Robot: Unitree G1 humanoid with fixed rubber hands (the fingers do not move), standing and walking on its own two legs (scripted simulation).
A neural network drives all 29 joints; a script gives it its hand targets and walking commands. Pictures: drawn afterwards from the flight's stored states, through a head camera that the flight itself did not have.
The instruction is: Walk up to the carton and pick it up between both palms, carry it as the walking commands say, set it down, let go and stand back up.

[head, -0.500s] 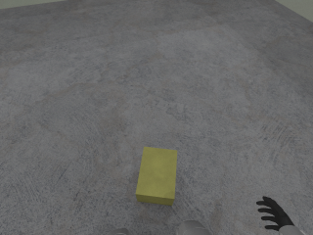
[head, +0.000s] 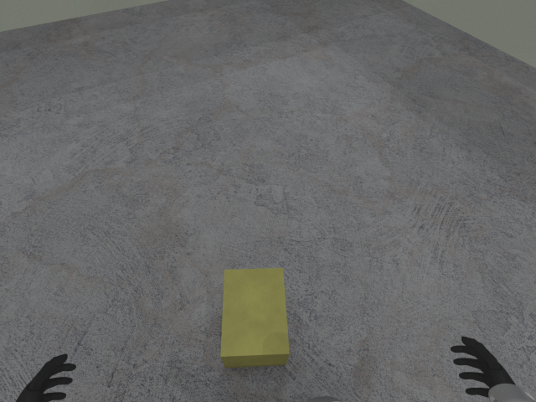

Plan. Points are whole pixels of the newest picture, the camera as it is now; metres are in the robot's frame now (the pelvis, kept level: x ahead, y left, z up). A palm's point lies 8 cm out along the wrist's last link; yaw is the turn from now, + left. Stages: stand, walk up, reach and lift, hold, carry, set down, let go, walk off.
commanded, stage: walk up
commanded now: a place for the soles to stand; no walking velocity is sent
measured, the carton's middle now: (254, 316) +0.45 +0.02 -0.68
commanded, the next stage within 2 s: none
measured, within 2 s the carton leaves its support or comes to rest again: neither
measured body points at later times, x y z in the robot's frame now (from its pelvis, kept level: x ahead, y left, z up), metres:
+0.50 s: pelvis +0.00 -0.01 +0.00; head +0.02 -0.02 +0.45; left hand +0.13 +0.33 -0.09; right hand +0.11 -0.35 -0.10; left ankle -0.02 +0.10 -0.73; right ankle +0.02 -0.13 -0.73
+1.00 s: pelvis +0.00 +0.00 +0.00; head +0.03 -0.01 +0.45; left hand +0.15 +0.33 -0.09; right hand +0.10 -0.35 -0.10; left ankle -0.02 +0.10 -0.73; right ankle +0.02 -0.13 -0.73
